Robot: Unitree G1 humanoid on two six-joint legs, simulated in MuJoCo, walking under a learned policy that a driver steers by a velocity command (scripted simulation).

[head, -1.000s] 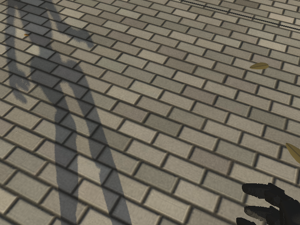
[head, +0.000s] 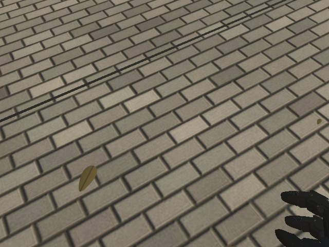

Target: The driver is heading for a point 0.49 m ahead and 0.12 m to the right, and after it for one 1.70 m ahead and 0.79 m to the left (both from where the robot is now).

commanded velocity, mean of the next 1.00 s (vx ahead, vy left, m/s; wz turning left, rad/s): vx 1.00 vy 0.00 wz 0.02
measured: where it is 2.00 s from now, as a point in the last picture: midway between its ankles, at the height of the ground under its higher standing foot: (182, 54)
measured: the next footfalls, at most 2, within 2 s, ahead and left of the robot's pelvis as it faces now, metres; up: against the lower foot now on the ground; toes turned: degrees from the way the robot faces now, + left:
left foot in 0.12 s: +0.34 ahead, +0.19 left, +0.00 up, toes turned -12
right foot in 0.60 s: +0.71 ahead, -0.18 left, +0.00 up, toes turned -13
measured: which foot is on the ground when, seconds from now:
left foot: up 0.00-0.10, down 0.12-0.60, up 0.62-1.00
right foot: down 0.00-0.14, up 0.16-0.58, down 0.60-1.00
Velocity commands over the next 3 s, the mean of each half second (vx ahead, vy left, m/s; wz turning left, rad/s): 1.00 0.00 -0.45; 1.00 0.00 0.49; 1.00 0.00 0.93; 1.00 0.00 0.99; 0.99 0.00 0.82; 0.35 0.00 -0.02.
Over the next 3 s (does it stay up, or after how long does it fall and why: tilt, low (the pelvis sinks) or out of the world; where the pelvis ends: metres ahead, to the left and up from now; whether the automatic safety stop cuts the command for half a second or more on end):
stays up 1.90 0.85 0.00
